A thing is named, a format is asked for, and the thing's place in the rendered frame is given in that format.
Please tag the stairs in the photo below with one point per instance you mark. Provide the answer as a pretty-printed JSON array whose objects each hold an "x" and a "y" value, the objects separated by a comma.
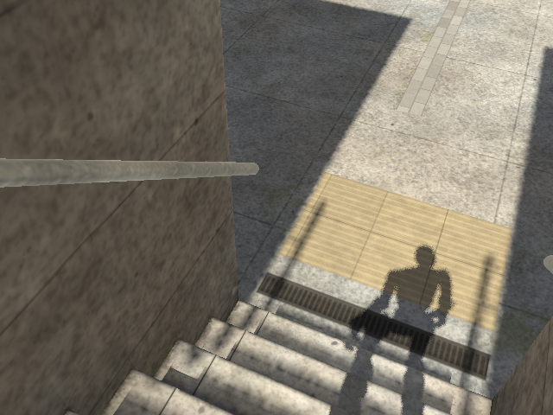
[{"x": 260, "y": 363}]

